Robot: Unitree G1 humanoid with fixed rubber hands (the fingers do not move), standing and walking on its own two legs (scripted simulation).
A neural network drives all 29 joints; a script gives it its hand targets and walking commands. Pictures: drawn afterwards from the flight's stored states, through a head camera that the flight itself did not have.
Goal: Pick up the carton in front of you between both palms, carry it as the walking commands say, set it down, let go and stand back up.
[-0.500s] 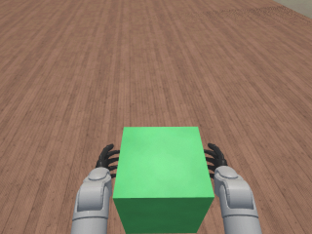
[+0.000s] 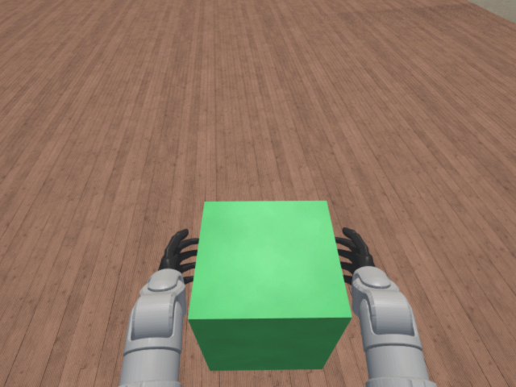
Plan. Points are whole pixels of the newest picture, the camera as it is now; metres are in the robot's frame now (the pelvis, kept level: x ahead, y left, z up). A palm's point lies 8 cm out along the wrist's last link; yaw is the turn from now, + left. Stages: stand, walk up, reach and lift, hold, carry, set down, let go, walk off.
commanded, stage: carry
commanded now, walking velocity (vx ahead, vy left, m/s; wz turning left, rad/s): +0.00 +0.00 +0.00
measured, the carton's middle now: (265, 289) +0.30 +0.00 -0.04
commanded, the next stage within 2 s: hold in 0.68 s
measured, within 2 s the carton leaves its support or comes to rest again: neither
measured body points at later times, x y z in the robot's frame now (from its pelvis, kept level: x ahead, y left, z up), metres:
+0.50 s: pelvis +0.00 +0.01 +0.00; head -0.01 +0.01 +0.45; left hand +0.30 +0.16 +0.03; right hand +0.29 -0.14 +0.03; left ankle -0.05 +0.09 -0.73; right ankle +0.07 -0.11 -0.73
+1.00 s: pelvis -0.02 -0.01 +0.01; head -0.03 -0.02 +0.46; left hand +0.24 +0.20 +0.04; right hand +0.30 -0.09 +0.04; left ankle -0.05 +0.09 -0.73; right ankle +0.06 -0.14 -0.73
